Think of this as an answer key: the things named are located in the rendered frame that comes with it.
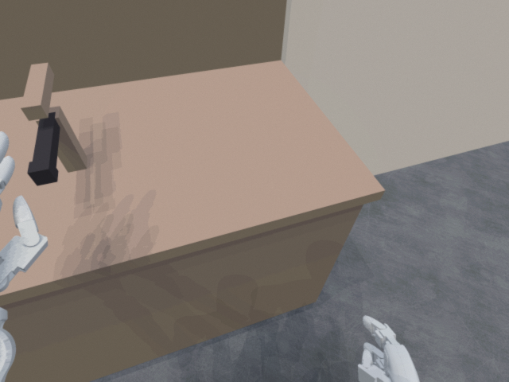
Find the tap lever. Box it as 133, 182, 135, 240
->
27, 112, 60, 185

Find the robot left hand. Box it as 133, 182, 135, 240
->
0, 131, 48, 292

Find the counter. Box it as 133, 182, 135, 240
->
0, 0, 385, 382

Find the robot right hand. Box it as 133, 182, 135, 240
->
358, 316, 420, 382

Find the left robot forearm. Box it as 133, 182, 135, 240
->
0, 307, 16, 382

